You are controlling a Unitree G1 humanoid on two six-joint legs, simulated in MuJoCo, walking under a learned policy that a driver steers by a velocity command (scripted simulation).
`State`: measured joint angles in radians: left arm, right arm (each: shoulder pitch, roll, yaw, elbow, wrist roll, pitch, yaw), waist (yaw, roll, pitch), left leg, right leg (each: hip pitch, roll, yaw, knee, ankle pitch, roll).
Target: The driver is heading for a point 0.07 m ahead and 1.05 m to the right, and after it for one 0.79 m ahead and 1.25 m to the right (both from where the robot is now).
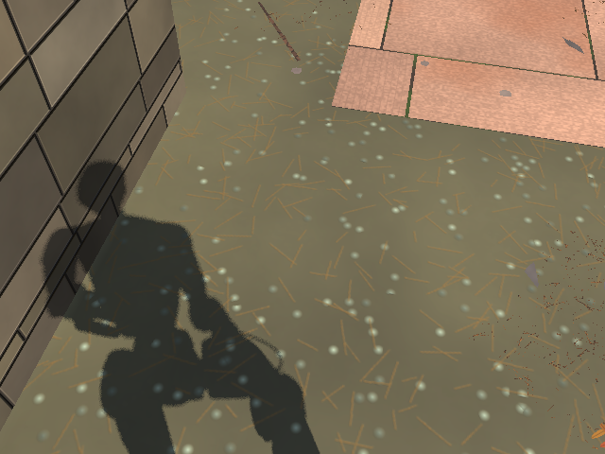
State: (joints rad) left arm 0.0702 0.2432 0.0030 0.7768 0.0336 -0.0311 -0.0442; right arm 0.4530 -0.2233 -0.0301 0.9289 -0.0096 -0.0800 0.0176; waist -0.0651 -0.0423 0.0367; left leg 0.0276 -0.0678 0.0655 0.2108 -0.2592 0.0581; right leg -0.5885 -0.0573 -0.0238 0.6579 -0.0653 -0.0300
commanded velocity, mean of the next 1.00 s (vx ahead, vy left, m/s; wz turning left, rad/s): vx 0.50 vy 0.00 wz -0.50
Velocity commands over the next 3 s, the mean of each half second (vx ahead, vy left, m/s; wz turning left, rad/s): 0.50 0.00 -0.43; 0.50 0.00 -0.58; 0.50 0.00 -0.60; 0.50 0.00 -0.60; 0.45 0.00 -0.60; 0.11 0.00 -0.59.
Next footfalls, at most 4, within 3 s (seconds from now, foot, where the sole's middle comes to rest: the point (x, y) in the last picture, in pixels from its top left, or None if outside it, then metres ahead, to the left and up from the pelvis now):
0.12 right None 0.22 -0.10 -0.78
0.66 left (291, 412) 0.57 0.01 -0.78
1.18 right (423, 355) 0.69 -0.32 -0.78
1.72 left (444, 240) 1.03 -0.44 -0.78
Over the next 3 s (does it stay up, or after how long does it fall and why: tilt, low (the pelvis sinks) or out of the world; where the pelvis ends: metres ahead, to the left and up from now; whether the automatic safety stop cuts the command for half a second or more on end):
stays up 1.02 -0.87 0.00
